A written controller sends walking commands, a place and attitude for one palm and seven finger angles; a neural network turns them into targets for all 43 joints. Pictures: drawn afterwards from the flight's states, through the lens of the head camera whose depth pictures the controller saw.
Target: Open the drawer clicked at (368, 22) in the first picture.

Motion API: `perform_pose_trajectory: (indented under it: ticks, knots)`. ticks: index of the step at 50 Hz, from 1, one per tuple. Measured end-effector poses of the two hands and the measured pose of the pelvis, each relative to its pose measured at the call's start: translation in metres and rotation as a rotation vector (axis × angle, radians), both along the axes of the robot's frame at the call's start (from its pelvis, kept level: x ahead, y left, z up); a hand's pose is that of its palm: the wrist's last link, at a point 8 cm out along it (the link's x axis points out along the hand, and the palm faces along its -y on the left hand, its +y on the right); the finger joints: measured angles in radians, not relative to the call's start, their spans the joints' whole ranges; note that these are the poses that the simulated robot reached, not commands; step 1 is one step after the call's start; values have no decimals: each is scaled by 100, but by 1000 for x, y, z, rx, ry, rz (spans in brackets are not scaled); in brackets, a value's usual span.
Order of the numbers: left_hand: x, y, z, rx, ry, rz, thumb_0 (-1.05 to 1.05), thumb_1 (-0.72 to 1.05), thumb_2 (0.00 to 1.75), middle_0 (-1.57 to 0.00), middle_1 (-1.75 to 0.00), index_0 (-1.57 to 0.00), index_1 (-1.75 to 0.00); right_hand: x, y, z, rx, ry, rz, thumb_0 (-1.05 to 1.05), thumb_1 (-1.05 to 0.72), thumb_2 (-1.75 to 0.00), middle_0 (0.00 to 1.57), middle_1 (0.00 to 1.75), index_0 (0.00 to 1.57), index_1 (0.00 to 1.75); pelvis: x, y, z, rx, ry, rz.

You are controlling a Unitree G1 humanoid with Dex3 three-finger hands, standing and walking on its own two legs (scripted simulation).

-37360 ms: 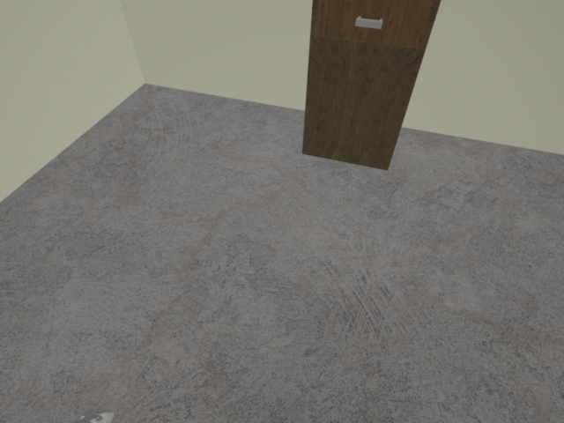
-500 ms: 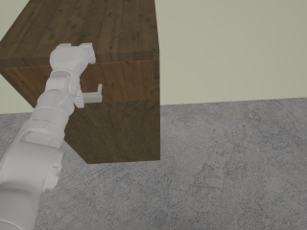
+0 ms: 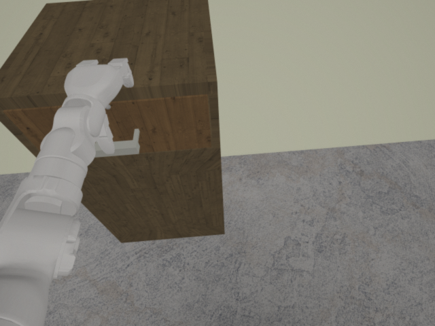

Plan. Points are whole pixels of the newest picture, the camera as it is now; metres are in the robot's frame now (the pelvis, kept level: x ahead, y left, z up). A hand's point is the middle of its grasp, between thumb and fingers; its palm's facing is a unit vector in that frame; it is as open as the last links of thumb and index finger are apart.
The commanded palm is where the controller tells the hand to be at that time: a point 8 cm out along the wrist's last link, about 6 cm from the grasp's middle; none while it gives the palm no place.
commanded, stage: draw the hand back to the body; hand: left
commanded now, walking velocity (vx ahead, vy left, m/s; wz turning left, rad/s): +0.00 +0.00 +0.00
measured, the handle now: (117, 141) +0.53 +0.23 -0.01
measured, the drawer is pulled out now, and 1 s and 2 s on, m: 0.00 0.00 0.00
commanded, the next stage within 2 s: step back with the hand held close in 1.48 s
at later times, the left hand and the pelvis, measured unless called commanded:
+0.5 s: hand (53, 183) +0.33 +0.25 +0.13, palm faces +0.04 -0.04 -1.00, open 13.8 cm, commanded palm +0.30 +0.25 +0.19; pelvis +0.00 +0.00 +0.01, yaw +3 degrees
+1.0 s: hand (18, 241) +0.22 +0.23 +0.17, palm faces +0.39 -0.86 -0.33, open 11.1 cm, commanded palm +0.16 +0.27 +0.19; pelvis +0.00 -0.01 +0.01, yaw +2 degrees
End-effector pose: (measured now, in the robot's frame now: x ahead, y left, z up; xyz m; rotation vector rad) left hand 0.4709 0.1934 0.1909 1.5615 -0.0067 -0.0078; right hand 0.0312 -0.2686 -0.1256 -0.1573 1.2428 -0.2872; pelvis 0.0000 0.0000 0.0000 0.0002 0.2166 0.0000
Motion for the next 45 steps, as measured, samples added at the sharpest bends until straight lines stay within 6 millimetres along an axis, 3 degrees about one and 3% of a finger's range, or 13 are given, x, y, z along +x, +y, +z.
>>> perform_pose_trajectory:
  ticks: [7, 13, 19, 25, 29, 33, 37, 45]
  knots:
    - [-39, 25, -10, 7, -53, 63, 0, -49, 30, -32, -120, -32, -120, 33, 10, 1, 46, -65, 35, 0, -91, -90, 20, 30, 20, 30, 4, 2, 3, -2, -43, 1]
    - [-82, 46, -8, 5, -36, 104, 0, -49, 30, -32, -120, -32, -120, 92, 21, 12, 52, -195, 121, 0, -91, -90, 20, 30, 20, 30, 5, 4, 6, -2, -94, 25]
    - [-125, 52, -8, -7, -19, 73, 0, -49, 30, -32, -120, -32, -120, 155, 39, 35, 49, -354, 230, 0, -91, -90, 20, 30, 20, 30, 2, 5, 8, 1, -139, 48]
    - [-161, 55, -10, -28, -34, 59, 0, -49, 30, -32, -120, -32, -120, 194, 64, 55, 72, -468, 324, 0, -91, -90, 20, 30, 20, 30, -2, 4, 9, 4, -169, 61]
    - [-179, 59, -11, -757, -152, 57, 0, -48, 31, -32, -119, -33, -119, 199, 82, 66, 87, -536, 361, 0, -91, -90, 20, 30, 20, 30, -4, 1, 11, 2, -222, 66]
    - [-199, 59, -6, -1124, -310, 42, 0, -41, 33, -31, -115, -32, -115, 190, 92, 73, 89, -579, 380, 0, -90, -90, 20, 30, 20, 30, -1, -2, 12, -4, -251, 58]
    - [-218, 63, -5, -1236, -394, 53, 0, -31, 38, -30, -109, -30, -108, 173, 89, 69, 82, -564, 373, 0, -90, -90, 20, 30, 20, 30, 2, -4, 13, -6, -265, 52]
    - [-258, 74, -5, -1192, -430, 101, 0, -6, 49, -28, -92, -28, -92, 141, 58, 53, 38, -491, 326, 1, -90, -90, 20, 30, 20, 30, 3, -5, 13, -6, -268, 43]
